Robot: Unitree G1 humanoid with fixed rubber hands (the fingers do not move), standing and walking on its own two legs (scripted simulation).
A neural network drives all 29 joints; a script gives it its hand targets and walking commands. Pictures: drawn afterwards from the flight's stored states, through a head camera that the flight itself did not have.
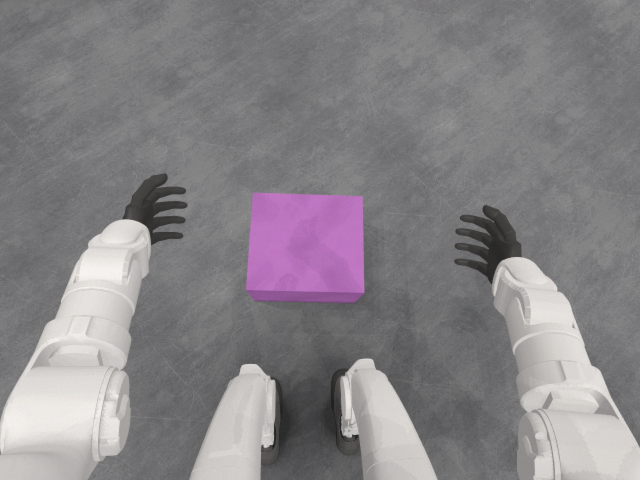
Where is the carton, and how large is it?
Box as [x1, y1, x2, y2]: [246, 193, 363, 302]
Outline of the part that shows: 253,193 246,290 254,300 354,302 363,293 362,196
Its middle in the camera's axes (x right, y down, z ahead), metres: -0.04 +0.02 +1.03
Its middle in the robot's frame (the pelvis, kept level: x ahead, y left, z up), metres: +0.52 +0.00 -0.59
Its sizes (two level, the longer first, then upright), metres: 0.280 0.249 0.179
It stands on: the floor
